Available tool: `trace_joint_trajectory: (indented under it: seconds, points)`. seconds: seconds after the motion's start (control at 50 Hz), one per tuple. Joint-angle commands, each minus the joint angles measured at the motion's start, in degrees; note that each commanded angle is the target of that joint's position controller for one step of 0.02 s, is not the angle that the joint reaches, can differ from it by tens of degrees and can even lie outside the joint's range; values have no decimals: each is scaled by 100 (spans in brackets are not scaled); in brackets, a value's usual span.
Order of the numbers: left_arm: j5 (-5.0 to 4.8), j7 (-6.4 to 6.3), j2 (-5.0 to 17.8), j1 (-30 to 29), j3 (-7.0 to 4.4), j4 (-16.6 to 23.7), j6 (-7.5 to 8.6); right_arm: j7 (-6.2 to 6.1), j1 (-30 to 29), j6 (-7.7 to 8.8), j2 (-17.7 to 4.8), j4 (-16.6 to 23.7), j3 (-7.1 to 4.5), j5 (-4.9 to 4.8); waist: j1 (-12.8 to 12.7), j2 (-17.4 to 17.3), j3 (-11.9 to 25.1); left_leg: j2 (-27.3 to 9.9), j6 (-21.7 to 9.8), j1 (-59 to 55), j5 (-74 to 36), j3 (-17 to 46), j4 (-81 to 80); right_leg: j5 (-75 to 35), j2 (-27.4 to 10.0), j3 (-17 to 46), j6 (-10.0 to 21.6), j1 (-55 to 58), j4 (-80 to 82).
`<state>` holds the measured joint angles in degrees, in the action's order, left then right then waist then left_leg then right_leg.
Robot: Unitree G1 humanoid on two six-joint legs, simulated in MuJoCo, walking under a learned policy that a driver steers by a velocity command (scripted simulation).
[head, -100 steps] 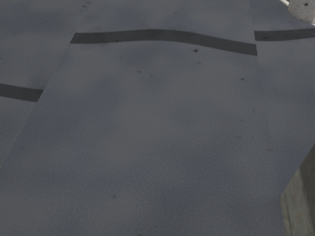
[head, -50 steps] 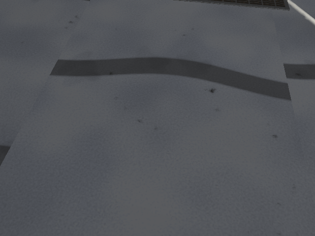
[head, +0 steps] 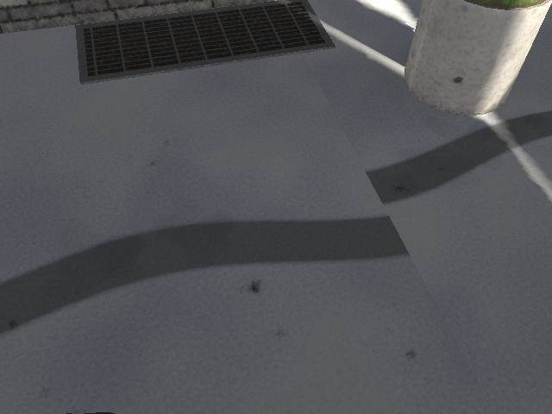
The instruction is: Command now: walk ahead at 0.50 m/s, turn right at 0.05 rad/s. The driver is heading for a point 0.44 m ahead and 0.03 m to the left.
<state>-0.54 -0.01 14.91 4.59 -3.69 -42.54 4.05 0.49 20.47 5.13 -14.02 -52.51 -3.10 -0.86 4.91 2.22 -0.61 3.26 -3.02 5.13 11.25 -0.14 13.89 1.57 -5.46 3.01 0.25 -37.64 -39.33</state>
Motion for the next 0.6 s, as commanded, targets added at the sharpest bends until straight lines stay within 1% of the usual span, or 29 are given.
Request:
trace_joint_trajectory:
  seconds: [0.02, 0.06, 0.1, 0.12, 0.14, 0.16, 0.18, 0.2, 0.22, 0.24, 0.26, 0.28, 0.3, 0.32, 0.34, 0.38, 0.4, 0.44, 0.46, 0.48, 0.5, 0.52, 0.56, 0.58, 0.6]
  points:
    - [-51, 71, 187, -688, 12, 520, 86, -30, 28, 49, -963, 250, -187, -48, 9, -668, -56, -1414, -804, 46, -1343, 776, -406, -473, 188, -210, -12, 316, 583]
    - [-73, 134, 225, -986, 18, 652, 113, -30, 191, -1, -985, 162, -186, -52, 74, -680, -159, -1576, -789, -281, -1385, 868, -249, -252, 245, -230, 69, 246, 828]
    - [-75, 192, 306, -1068, 7, 734, 155, -50, 234, -59, -1074, 101, -211, -59, 7, -746, -182, -1729, -728, -578, -1691, 937, -13, 150, 311, -262, 209, 354, 1058]
    - [-69, 205, 385, -923, -22, 712, 172, -63, 203, -88, -1131, 85, -228, -60, -118, -794, -103, -1754, -671, -651, -2096, 921, 188, 313, 381, -313, 292, 655, 1185]
    - [-47, 198, 505, -523, -86, 605, 183, -74, 96, -109, -1182, 96, -236, -74, -389, -813, 122, -1651, -578, -618, -2923, 777, 623, 291, 522, -445, 413, 1329, 1394]
    - [-9, 160, 754, 257, -212, 358, 181, -80, 52, -117, -1110, 123, -205, -70, -743, -724, 623, -1389, -442, -339, -3543, 540, 1466, 153, 567, -472, 595, 2535, 1440]
    - [71, 99, 1156, 1403, -336, 133, 177, -90, -106, -88, -926, 300, -116, 33, -1213, -317, 1451, -1096, -222, 763, -2582, 273, 3019, -283, -315, 447, 996, 4316, 1121]
    - [78, 97, 1594, 1840, -434, 9, 118, -66, 484, 36, -322, 399, 77, 47, -1046, 1130, 2176, -210, 170, 3117, 679, -42, 5081, 448, -1625, 2792, 1867, 6297, 1435]
    - [10, 97, 1103, 1980, -304, -20, 73, -30, 299, 138, -734, 331, -15, -24, -1190, 1049, 2234, -297, 145, 3829, 2155, 595, 5845, 1099, -1726, 3611, 1919, 6220, 1937]
    - [-18, 89, 895, 1526, -216, 26, 66, -2, -171, 183, -1025, 491, -106, -129, -1119, 703, 1348, -601, 101, 4227, 1748, 558, 6043, 1197, -1505, 2838, 1681, 5466, 2095]
    - [6, 94, 767, 1132, -162, 95, 61, -13, -479, 176, -975, 550, -99, -118, -949, 311, 869, -847, 101, 4066, 1247, 398, 5829, 949, -1237, 2196, 1525, 4622, 2266]
    - [50, 119, 609, 815, -117, 111, 74, -31, -581, 134, -891, 560, -111, -48, -766, 104, 493, -994, 141, 3842, 931, 374, 5486, 664, -1062, 1759, 1438, 3875, 2511]
    - [95, 133, 476, 631, -77, 115, 119, -45, -483, 51, -821, 527, -132, -29, -560, 217, 359, -1137, 156, 3492, 712, 436, 5264, 451, -914, 1422, 1349, 3379, 2721]
    - [96, 148, 456, 548, -83, 79, 161, -54, -358, -37, -688, 486, -115, -45, -444, 304, 295, -1172, 183, 3259, 586, 451, 5147, 389, -853, 1187, 1327, 3049, 2911]
    - [90, 151, 491, 550, -100, 23, 211, -64, -322, -106, -579, 476, -99, -54, -389, 307, 243, -1182, 217, 3204, 457, 461, 5053, 227, -842, 958, 1340, 2856, 3045]
    - [129, 110, 621, 658, -147, -108, 267, -83, -515, -172, -555, 561, -110, -45, -379, 188, 108, -1163, 289, 3417, -7, 585, 4749, -64, -845, 550, 1341, 2742, 3217]
    - [143, 81, 670, 739, -164, -174, 275, -81, -650, -178, -557, 609, -118, -33, -410, 121, 66, -1140, 312, 3556, -319, 656, 4522, -216, -847, 376, 1317, 2800, 3251]
    - [130, 38, 693, 761, -143, -279, 252, -54, -903, -148, -506, 704, -104, 53, -397, 41, -30, -1044, 333, 3379, -926, 516, 3739, -1403, -658, -121, 1193, 2716, 3113]
    - [111, 17, 701, 740, -131, -311, 230, -29, -1048, -122, -421, 750, -67, 87, -415, 47, -41, -973, 320, 3088, -1238, 336, 3237, -1841, -504, -402, 1101, 2592, 3033]
    - [91, -6, 721, 801, -122, -363, 208, -1, -1276, -96, -315, 812, -17, 115, -502, 55, -48, -891, 304, 2810, -1561, 160, 2792, -2087, -404, -584, 1029, 2507, 2963]
    - [72, -23, 761, 944, -119, -436, 187, 31, -1486, -82, -262, 867, 14, 121, -607, 53, -17, -804, 301, 2629, -1799, 42, 2515, -2183, -402, -628, 1004, 2562, 2899]
    - [51, -31, 811, 1076, -119, -516, 160, 58, -1612, -82, -264, 911, 26, 109, -672, 64, 33, -741, 293, 2524, -1910, 13, 2305, -2233, -453, -603, 995, 2732, 2818]
    - [10, -37, 894, 1191, -131, -644, 85, 105, -1762, -92, -375, 999, 14, 96, -706, 151, 97, -653, 218, 2512, -1676, 55, 1948, -2332, -599, -497, 949, 3219, 2516]
    - [-13, -42, 937, 1185, -143, -692, 46, 127, -1797, -90, -456, 1043, -2, 105, -678, 205, 132, -612, 145, 2499, -1413, 73, 1806, -2402, -685, -415, 907, 3435, 2310]
    - [-38, -52, 980, 1143, -158, -732, 8, 142, -1728, -84, -551, 1050, -29, 122, -594, 251, 196, -566, 62, 2377, -1193, 78, 1649, -2475, -740, -339, 843, 3597, 2063]
